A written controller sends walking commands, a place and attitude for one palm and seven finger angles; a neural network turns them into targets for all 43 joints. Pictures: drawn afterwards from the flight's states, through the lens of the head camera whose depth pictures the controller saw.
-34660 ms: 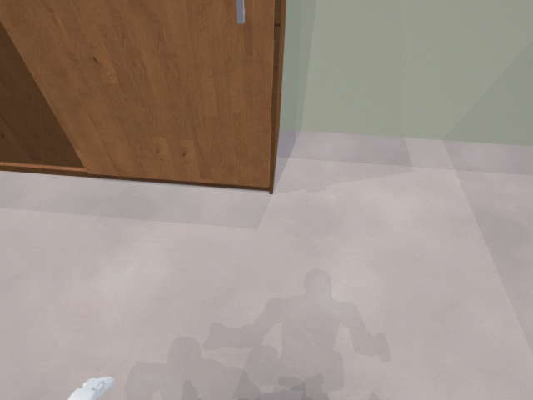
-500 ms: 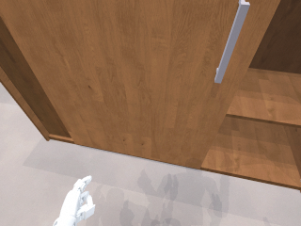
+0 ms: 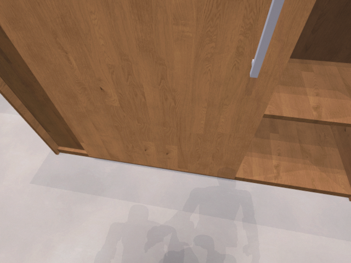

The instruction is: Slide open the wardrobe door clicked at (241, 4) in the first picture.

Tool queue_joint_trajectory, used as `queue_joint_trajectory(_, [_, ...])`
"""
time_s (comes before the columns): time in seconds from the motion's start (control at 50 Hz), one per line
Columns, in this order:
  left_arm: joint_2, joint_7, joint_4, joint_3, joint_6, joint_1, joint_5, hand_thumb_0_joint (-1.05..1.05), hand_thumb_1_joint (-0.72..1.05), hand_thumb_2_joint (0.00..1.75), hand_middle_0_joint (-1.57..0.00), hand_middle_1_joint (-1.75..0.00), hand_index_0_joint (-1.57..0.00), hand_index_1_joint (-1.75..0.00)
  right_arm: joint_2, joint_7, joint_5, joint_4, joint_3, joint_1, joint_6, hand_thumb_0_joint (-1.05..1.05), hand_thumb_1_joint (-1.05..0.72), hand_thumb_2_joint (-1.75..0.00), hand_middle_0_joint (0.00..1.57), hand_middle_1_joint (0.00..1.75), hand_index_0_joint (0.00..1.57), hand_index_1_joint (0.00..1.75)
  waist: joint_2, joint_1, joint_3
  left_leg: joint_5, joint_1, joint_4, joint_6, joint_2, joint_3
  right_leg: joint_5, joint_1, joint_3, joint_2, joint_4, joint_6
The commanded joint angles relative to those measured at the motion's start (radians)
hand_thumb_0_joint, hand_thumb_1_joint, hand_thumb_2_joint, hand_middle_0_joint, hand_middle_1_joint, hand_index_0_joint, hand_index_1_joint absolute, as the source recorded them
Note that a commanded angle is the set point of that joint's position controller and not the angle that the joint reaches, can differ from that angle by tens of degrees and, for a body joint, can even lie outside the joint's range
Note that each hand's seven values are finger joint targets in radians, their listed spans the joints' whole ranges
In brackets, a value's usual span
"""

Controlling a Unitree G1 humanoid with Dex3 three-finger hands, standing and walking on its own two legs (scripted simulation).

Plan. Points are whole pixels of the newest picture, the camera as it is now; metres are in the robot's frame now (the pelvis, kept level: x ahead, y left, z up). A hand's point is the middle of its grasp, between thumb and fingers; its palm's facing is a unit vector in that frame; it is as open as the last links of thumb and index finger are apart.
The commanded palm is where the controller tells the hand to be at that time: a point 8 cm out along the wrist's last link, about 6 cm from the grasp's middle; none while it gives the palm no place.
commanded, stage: let the arm hang, fingers relaxed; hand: right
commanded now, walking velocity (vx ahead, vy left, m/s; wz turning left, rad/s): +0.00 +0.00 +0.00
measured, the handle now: (266, 30) +0.63 -0.20 +0.20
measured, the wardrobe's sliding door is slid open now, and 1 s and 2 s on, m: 0.66 0.66 0.66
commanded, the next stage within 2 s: look to check the result in 0.60 s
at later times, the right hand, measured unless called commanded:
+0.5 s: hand out of the picture +0.13 -0.24 -0.14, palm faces -0.04 +0.94 -0.35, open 7.4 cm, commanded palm none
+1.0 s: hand out of the picture +0.11 -0.23 -0.15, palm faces -0.05 +0.94 -0.33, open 7.4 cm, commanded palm none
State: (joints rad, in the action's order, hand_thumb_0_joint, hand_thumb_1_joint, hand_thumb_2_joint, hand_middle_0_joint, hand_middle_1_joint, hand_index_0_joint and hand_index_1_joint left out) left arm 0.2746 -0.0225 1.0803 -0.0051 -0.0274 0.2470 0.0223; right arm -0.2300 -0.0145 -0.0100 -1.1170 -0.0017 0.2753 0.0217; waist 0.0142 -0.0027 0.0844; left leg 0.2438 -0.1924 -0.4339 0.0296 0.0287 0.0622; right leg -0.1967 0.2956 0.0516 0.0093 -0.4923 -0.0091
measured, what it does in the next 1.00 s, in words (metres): stands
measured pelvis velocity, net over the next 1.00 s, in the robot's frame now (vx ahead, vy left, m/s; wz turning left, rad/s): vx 0.04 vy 0.02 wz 0.03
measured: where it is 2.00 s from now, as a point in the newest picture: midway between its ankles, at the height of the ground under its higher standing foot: outside the picture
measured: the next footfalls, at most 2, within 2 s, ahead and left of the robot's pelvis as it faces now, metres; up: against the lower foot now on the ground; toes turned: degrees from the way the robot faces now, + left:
none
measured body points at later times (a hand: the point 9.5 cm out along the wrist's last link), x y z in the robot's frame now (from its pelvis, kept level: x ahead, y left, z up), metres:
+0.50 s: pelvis +0.01 +0.00 +0.01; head +0.03 +0.01 +0.46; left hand +0.10 +0.29 -0.13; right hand +0.13 -0.29 -0.11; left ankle -0.01 +0.10 -0.74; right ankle +0.04 -0.11 -0.74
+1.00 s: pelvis +0.04 +0.02 +0.01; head +0.07 +0.03 +0.46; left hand +0.11 +0.31 -0.13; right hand +0.11 -0.27 -0.13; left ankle -0.01 +0.10 -0.74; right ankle +0.04 -0.11 -0.74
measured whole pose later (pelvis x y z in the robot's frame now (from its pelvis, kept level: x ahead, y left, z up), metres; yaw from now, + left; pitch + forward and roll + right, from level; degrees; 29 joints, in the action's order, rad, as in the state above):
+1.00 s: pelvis +0.04 +0.02 +0.01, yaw +2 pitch +0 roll +0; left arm 0.34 -0.01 1.11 0.00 -0.01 0.10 0.01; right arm -0.32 0.00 -0.01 -1.12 0.01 0.12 -0.01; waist -0.01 0.00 0.06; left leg 0.24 -0.07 -0.32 0.04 0.04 0.03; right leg -0.18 0.15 0.02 0.00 -0.34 0.01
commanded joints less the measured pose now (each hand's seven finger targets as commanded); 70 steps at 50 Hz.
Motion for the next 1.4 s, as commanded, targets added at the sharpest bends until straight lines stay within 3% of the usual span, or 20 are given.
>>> queue_joint_trajectory(0.0, [0.173, -0.014, -0.050, -0.038, 0.036, -0.042, 0.000, 0.00, 0.90, 0.90, -0.20, -0.30, -0.20, -0.30, -0.204, 0.021, -0.001, 0.048, 0.047, -0.079, -0.038, 0.00, -0.90, -0.90, 0.20, 0.30, 0.20, 0.30, -0.063, 0.009, -0.075, 0.083, -0.018, 0.132, 0.040, -0.130, -0.143, -0.009, -0.053, 0.110, -0.104, 0.117, -0.040])
queue_joint_trajectory(0.1, [0.193, -0.010, -0.033, -0.041, 0.039, -0.058, 0.000, 0.00, 0.90, 0.90, -0.20, -0.30, -0.20, -0.30, -0.228, 0.022, -0.002, 0.033, 0.050, -0.101, -0.042, 0.00, -0.90, -0.90, 0.20, 0.30, 0.20, 0.30, -0.017, 0.004, -0.085, 0.062, 0.006, 0.139, 0.036, -0.137, -0.142, 0.014, -0.065, 0.107, -0.110, 0.137, -0.040])
queue_joint_trajectory(0.34, [0.232, 0.006, -0.030, -0.036, 0.046, -0.154, -0.001, 0.00, 0.90, 0.90, -0.20, -0.30, -0.20, -0.30, -0.283, 0.022, -0.005, 0.060, 0.048, -0.205, -0.051, 0.00, -0.90, -0.90, 0.20, 0.30, 0.20, 0.30, 0.013, 0.002, -0.094, -0.049, 0.040, 0.141, 0.014, -0.144, -0.139, 0.133, -0.110, 0.099, -0.117, 0.178, -0.032])
queue_joint_trajectory(0.58, [0.261, 0.004, -0.037, -0.030, 0.053, -0.198, -0.004, 0.00, 0.90, 0.90, -0.20, -0.30, -0.20, -0.30, -0.301, 0.022, -0.003, 0.077, 0.048, -0.233, -0.057, 0.00, -0.90, -0.90, 0.20, 0.30, 0.20, 0.30, -0.027, 0.006, -0.146, -0.190, 0.087, 0.142, 0.010, -0.154, -0.145, 0.250, -0.184, 0.078, -0.125, 0.177, -0.020])
queue_joint_trajectory(0.84, [0.260, -0.004, -0.031, -0.030, 0.049, -0.177, -0.008, 0.00, 0.90, 0.90, -0.20, -0.30, -0.20, -0.30, -0.304, 0.030, 0.001, 0.062, 0.050, -0.200, -0.061, 0.00, -0.90, -0.90, 0.20, 0.30, 0.20, 0.30, -0.005, 0.008, -0.178, -0.350, 0.133, 0.141, 0.009, -0.164, -0.143, 0.318, -0.233, 0.055, -0.129, 0.151, -0.015])
queue_joint_trajectory(0.98, [0.253, -0.005, -0.026, -0.031, 0.044, -0.178, -0.008, 0.00, 0.90, 0.90, -0.20, -0.30, -0.20, -0.30, -0.298, 0.031, 0.002, 0.058, 0.050, -0.197, -0.058, 0.00, -0.90, -0.90, 0.20, 0.30, 0.20, 0.30, -0.014, 0.008, -0.137, -0.314, 0.116, 0.158, 0.010, -0.160, -0.149, 0.276, -0.225, 0.052, -0.129, 0.161, -0.013])
queue_joint_trajectory(1.14, [0.248, -0.005, -0.026, -0.032, 0.045, -0.173, -0.009, 0.00, 0.90, 0.90, -0.20, -0.30, -0.20, -0.30, -0.300, 0.034, 0.001, 0.062, 0.052, -0.194, -0.060, 0.00, -0.90, -0.90, 0.20, 0.30, 0.20, 0.30, 0.012, 0.006, -0.142, -0.366, 0.132, 0.151, 0.003, -0.161, -0.142, 0.299, -0.229, 0.047, -0.129, 0.160, -0.013])
queue_joint_trajectory(1.38, [0.255, -0.005, -0.029, -0.032, 0.047, -0.171, -0.007, 0.00, 0.90, 0.90, -0.20, -0.30, -0.20, -0.30, -0.303, 0.032, 0.002, 0.070, 0.052, -0.204, -0.061, 0.00, -0.90, -0.90, 0.20, 0.30, 0.20, 0.30, -0.007, 0.006, -0.147, -0.346, 0.140, 0.159, 0.008, -0.160, -0.152, 0.296, -0.234, 0.048, -0.133, 0.170, -0.011])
